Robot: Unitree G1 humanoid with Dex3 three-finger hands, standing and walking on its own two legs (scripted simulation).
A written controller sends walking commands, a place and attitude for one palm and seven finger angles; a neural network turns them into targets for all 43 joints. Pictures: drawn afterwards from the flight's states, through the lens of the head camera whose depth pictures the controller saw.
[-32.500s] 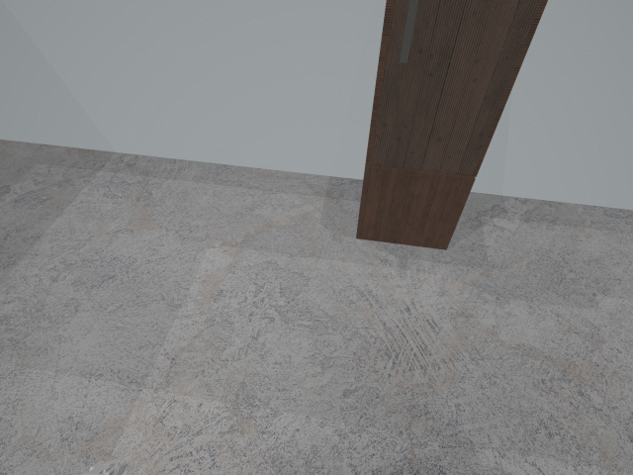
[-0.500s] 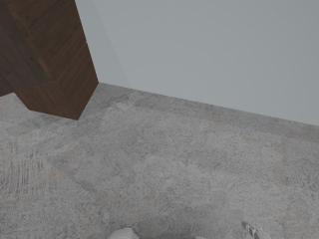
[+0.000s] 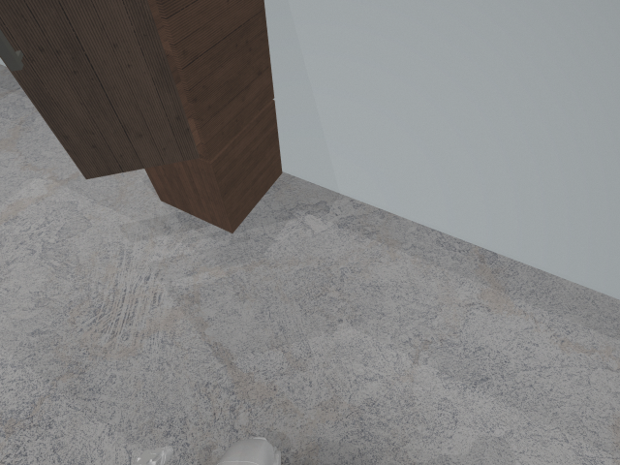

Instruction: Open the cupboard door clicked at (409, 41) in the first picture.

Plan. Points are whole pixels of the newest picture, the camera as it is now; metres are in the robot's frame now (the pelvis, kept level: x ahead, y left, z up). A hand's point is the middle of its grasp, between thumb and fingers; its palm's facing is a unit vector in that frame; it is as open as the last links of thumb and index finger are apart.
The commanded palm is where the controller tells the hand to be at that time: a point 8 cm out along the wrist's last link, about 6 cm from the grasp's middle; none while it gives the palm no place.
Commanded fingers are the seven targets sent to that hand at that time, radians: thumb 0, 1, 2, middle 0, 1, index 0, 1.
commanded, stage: turn to face it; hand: left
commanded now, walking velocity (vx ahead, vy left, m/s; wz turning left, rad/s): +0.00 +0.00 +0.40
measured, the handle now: out of the picture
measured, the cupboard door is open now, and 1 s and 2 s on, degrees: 44 44 44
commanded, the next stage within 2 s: take the last steps up to it in 0.36 s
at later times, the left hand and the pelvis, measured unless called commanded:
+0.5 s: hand out of the picture +0.04 +0.21 -0.17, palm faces +0.21 -0.94 -0.27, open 7.4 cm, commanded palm none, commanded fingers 0.00 0.90 0.90 -0.20 -0.30 -0.20 -0.30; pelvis +0.02 +0.00 -0.01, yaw +10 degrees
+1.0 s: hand out of the picture +0.01 +0.28 -0.18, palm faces +0.36 -0.91 -0.19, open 7.4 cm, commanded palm none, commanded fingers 0.00 0.90 0.90 -0.20 -0.30 -0.20 -0.30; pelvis +0.08 +0.10 +0.00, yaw +17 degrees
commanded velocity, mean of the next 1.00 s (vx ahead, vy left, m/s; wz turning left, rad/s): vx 0.17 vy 0.08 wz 0.21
